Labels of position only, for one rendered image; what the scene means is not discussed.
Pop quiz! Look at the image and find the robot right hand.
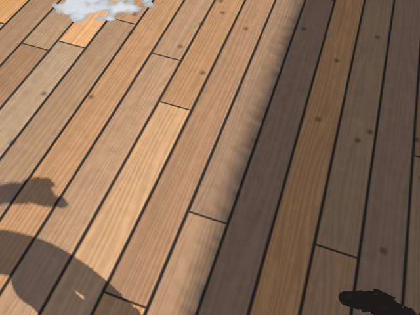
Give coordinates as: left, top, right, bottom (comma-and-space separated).
339, 289, 420, 315

